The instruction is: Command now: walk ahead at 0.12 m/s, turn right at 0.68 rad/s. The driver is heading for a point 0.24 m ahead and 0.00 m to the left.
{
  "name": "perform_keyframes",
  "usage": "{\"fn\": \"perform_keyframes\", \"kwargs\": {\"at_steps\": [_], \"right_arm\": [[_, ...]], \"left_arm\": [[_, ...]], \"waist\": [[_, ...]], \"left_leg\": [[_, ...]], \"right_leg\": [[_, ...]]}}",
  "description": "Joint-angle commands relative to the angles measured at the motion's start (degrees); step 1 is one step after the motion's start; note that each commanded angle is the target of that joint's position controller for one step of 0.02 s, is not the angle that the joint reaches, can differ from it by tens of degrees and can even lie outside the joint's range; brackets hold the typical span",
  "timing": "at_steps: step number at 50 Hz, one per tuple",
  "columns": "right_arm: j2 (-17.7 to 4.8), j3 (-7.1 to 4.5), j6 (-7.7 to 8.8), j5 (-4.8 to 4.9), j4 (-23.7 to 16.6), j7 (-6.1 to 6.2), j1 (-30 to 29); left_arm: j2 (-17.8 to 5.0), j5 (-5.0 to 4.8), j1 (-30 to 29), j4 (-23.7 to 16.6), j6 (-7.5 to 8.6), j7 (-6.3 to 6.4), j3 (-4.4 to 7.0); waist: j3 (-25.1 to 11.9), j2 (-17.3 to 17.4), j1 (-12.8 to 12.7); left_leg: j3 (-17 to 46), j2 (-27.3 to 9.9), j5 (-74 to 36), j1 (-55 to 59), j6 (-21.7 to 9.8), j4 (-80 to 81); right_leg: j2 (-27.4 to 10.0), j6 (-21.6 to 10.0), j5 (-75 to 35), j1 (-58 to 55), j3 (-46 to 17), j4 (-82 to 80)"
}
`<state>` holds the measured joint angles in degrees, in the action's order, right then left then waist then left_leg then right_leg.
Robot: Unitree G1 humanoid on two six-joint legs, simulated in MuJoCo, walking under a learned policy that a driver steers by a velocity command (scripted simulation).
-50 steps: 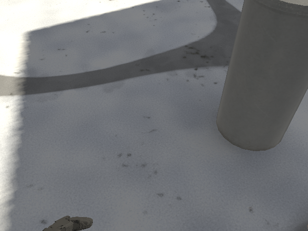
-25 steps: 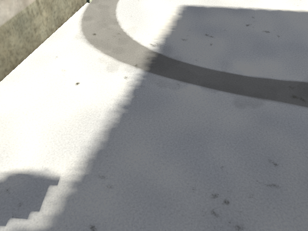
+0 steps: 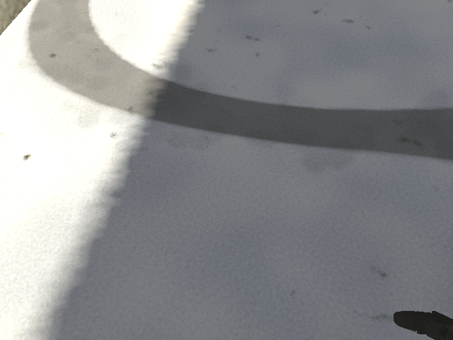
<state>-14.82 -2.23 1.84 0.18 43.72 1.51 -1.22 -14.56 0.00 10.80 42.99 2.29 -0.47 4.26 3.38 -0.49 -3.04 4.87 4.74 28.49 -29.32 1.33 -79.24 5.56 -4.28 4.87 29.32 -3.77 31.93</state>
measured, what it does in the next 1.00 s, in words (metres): walks ahead: left foot, then right foot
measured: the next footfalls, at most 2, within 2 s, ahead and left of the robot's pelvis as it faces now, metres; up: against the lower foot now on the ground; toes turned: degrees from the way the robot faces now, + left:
left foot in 0.34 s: +0.18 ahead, +0.15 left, +0.00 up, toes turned -12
right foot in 0.64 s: +0.10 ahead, -0.10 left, +0.00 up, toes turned -6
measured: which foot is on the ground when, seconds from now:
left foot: up 0.00-0.32, down 0.34-1.00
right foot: down 0.00-0.36, up 0.38-0.62, down 0.64-1.00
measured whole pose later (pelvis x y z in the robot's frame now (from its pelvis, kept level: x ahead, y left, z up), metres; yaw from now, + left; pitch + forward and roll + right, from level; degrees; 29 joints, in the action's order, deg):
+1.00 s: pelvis +0.10 +0.02 +0.01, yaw -9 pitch -1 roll +0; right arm -13.1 -3.2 -1.3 0.1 46.8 1.8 9.1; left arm -11.2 0.8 11.9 41.9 1.1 0.7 1.9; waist 1.5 -0.1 0.4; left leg 3.2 -0.7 15.8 -16.0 2.0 -32.3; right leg 0.5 0.6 19.3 12.8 -3.1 32.7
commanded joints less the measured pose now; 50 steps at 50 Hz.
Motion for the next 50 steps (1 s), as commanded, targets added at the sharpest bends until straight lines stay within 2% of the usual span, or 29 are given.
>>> {"fn": "perform_keyframes", "kwargs": {"at_steps": [1,3,4,5,7,9,11,14,16,17,18,19,20,21,22,24,26,27,28,30,31,32,33,34,35,36,37,40,50], "right_arm": [[-3.18,-0.96,-1.43,-0.12,-2.62,0.58,4.15],[-2.66,-1.11,-2.05,-0.05,-1.97,1.18,4.89],[-1.35,-0.74,-2.31,-0.06,-2.85,1.21,3.99],[-0.70,-0.24,-2.30,0.01,-3.54,1.19,2.61],[-2.01,-0.30,-2.45,0.24,-4.39,1.35,1.08],[-4.16,-0.93,-2.46,0.15,-4.19,1.48,1.02],[-4.16,-0.99,-2.22,-0.15,-4.68,1.61,0.17],[-4.01,-1.01,-0.98,-0.07,-4.98,0.67,1.24],[-3.37,-1.07,-0.43,0.30,-3.92,-0.07,4.01],[-4.23,-1.31,-0.21,-0.26,-3.40,-0.45,5.72],[-8.24,-2.19,-0.25,-1.68,-3.75,-0.47,6.28],[-9.30,-2.59,-0.81,-2.29,-3.69,-0.42,6.06],[-6.60,-2.10,-0.80,-2.12,-3.63,-0.24,7.59],[-6.46,-2.16,-0.67,-1.53,-3.68,0.00,8.44],[-6.82,-2.27,-0.20,-1.29,-3.89,0.09,8.65],[-6.85,-2.29,-0.15,-0.38,-3.88,0.23,7.68],[-5.49,-2.02,-0.99,-0.31,-3.74,-0.09,6.21],[-5.14,-2.04,-1.42,-0.24,-3.44,-0.24,7.03],[-5.41,-2.17,-1.71,-0.15,-3.05,-0.37,8.35],[-5.85,-2.19,-1.82,0.38,-2.83,-0.62,9.05],[-5.68,-2.13,-1.57,0.61,-2.66,-0.74,10.17],[-5.15,-1.87,-1.11,0.38,-2.57,-0.96,11.05],[-4.40,-1.58,-0.32,-0.60,-2.86,-1.49,11.81],[-3.61,-1.42,0.37,-0.92,-2.56,-2.01,13.50],[-4.69,-1.52,0.53,-1.03,-2.11,-2.07,10.92],[-5.07,-1.79,-0.08,-0.06,-2.41,-1.62,8.08],[-4.04,-1.62,-0.70,0.00,-2.62,-1.02,7.60],[-3.80,-1.81,-1.86,-0.33,-2.47,-0.05,8.74],[-3.60,-2.27,-2.58,-0.03,0.33,0.50,9.47]], "left_arm": [[-5.61,-1.18,-2.41,-7.59,-0.50,1.61,1.22],[-7.12,-1.01,-0.95,-8.46,-1.39,1.89,1.85],[-7.49,-0.73,0.28,-8.48,-1.97,2.24,1.96],[-8.11,-0.61,0.72,-8.69,-2.73,3.05,2.23],[-8.53,-0.11,0.37,-9.95,-3.86,4.04,2.11],[-7.84,0.53,-0.50,-11.13,-4.07,3.93,1.88],[-7.49,0.59,-0.86,-11.46,-4.10,3.51,1.61],[-6.38,0.58,-0.67,-11.49,-4.15,3.17,0.93],[-5.71,-0.12,-1.74,-11.60,-3.67,2.90,0.22],[-5.27,-0.07,-0.46,-11.35,-3.36,2.64,0.07],[-4.11,0.79,2.30,-11.68,-2.79,2.32,-0.22],[-4.37,0.50,3.48,-11.64,-2.15,1.72,-0.22],[-7.04,0.45,0.20,-12.07,-1.72,1.46,0.43],[-8.67,-0.14,-3.01,-12.34,-1.83,1.54,1.15],[-8.19,-0.30,-3.60,-11.93,-2.53,1.71,1.44],[-5.31,-0.23,-3.01,-11.22,-3.62,1.87,0.83],[-1.55,-0.54,-2.61,-10.61,-3.76,1.58,-0.52],[-0.41,-0.68,-3.51,-10.45,-3.66,1.40,-0.97],[-0.67,-0.94,-3.93,-10.08,-3.67,1.29,-0.83],[-1.60,-1.11,-2.31,-8.50,-3.80,1.13,-0.29],[-2.23,-0.76,-2.20,-8.00,-3.84,1.06,-0.15],[-3.52,-0.03,-2.10,-8.29,-3.93,1.11,0.04],[-6.42,0.87,-1.97,-8.91,-4.09,1.41,0.56],[-7.52,1.01,-2.40,-7.89,-4.11,1.28,1.18],[-4.93,1.17,-2.70,-8.47,-3.82,0.82,0.80],[-3.98,1.43,-2.39,-8.10,-3.21,0.75,0.38],[-4.30,1.28,-2.36,-7.73,-2.59,0.83,0.28],[-3.77,0.93,-1.93,-6.95,-1.12,1.02,-0.14],[-3.09,0.71,0.24,-4.51,-0.25,1.39,-0.81]], "waist": [[-10.14,-0.55,5.08],[-11.85,-2.76,4.15],[-13.99,-3.59,3.99],[-14.84,-3.66,3.45],[-15.73,-5.05,2.77],[-14.75,-6.26,1.75],[-12.88,-7.17,1.06],[-12.59,-8.16,0.73],[-11.97,-8.03,2.65],[-11.64,-7.08,2.63],[-12.16,1.26,0.32],[-12.45,12.63,-0.41],[-12.88,14.03,2.15],[-11.92,11.31,3.91],[-11.23,8.25,4.21],[-10.24,6.53,3.21],[-10.23,8.55,2.35],[-10.55,10.12,3.16],[-10.86,11.23,3.80],[-10.58,11.22,2.77],[-10.09,10.91,3.04],[-10.42,9.18,3.21],[-11.45,3.87,4.41],[-12.08,-3.78,6.02],[-10.30,-2.68,3.82],[-7.92,-1.60,2.67],[-6.48,-2.00,3.09],[-5.29,-3.47,3.77],[-4.39,-0.57,3.48]], "left_leg": [[1.49,-1.97,-4.97,-6.13,-0.02,13.27],[-0.52,-1.75,-7.75,-2.68,1.79,20.86],[-0.48,-2.19,-8.25,-1.24,2.14,22.64],[-0.27,-2.71,-9.68,-1.10,2.84,24.61],[0.50,-3.97,-12.12,-0.74,3.30,26.03],[1.05,-4.88,-12.46,-0.61,3.04,27.89],[0.43,-5.01,-11.79,0.25,2.47,30.74],[-0.55,-4.79,-10.97,3.49,1.39,37.94],[-2.01,-4.30,-20.54,10.81,-0.30,50.43],[-0.68,-6.18,-27.96,15.97,-1.76,54.10],[5.99,-13.45,-44.08,21.30,-5.40,53.30],[13.64,-20.57,-50.59,22.72,-13.46,55.64],[19.68,-25.29,-49.03,21.81,-18.15,58.27],[20.26,-25.31,-48.53,22.73,-18.74,58.07],[17.59,-23.86,-48.67,23.72,-17.65,56.59],[13.54,-21.04,-50.90,23.34,-15.13,55.35],[7.60,-16.04,-51.49,21.79,-12.12,54.51],[6.15,-14.74,-51.59,21.99,-11.71,54.23],[5.94,-14.44,-51.14,22.49,-11.94,53.96],[5.73,-13.87,-46.60,21.41,-11.55,53.26],[6.26,-13.51,-42.45,20.07,-10.40,53.65],[6.82,-13.21,-35.76,18.01,-8.26,53.94],[5.03,-11.46,-29.05,13.92,-5.78,52.23],[0.87,-7.78,-21.54,13.66,-3.45,52.48],[-0.90,-6.61,-19.02,15.05,-1.73,51.11],[-1.31,-6.28,-19.77,14.57,-1.51,50.63],[-1.46,-6.34,-21.24,15.07,-1.57,49.94],[-1.40,-6.25,-22.92,17.43,-1.72,49.07],[-0.95,-6.36,-23.58,18.76,-1.05,49.66]], "right_leg": [[-11.71,-8.63,-12.24,-13.62,-19.81,-12.19],[-10.35,-7.04,-21.17,-13.12,-16.44,-11.33],[-10.72,-7.42,-22.55,-13.82,-16.21,-10.45],[-11.43,-7.51,-21.34,-14.04,-16.59,-10.05],[-12.79,-7.82,-15.74,-14.19,-18.55,-10.17],[-12.66,-7.21,-8.06,-14.34,-19.41,-10.17],[-12.44,-6.88,-4.97,-14.01,-20.07,-9.90],[-12.55,-6.91,-11.37,-16.95,-20.84,-7.11],[-11.00,-5.11,-13.28,-16.30,-19.82,-5.41],[-9.36,-3.64,-9.83,-14.19,-19.08,-4.37],[-4.51,-0.91,0.29,-9.93,-14.92,1.18],[1.47,2.41,16.66,-5.03,-7.74,6.82],[0.07,4.83,24.65,-3.80,-6.14,12.33],[-0.74,6.02,27.93,-1.51,-5.79,19.80],[-1.49,7.21,28.40,1.04,-4.56,24.49],[-3.57,8.54,26.61,1.27,-4.30,26.76],[-4.59,8.79,24.38,-3.74,-0.79,17.14],[-4.66,8.77,22.82,-6.42,0.64,11.56],[-4.39,8.83,20.11,-8.71,1.72,6.95],[-3.73,7.87,9.15,-14.95,3.60,-5.63],[-3.85,6.87,4.27,-18.04,3.18,-9.47],[-5.73,5.67,1.34,-21.36,0.97,-10.16],[-9.70,4.08,-9.02,-25.68,-2.05,-6.07],[-10.25,1.78,-5.99,-23.72,-2.25,-2.92],[-9.63,1.24,0.05,-19.77,-2.76,-4.21],[-9.38,1.44,2.74,-17.53,-3.01,-5.69],[-9.17,1.82,3.16,-15.48,-2.91,-6.11],[-9.19,2.25,3.53,-12.32,-3.08,-6.76],[-8.22,2.71,5.83,-11.90,-2.49,-6.97]]}}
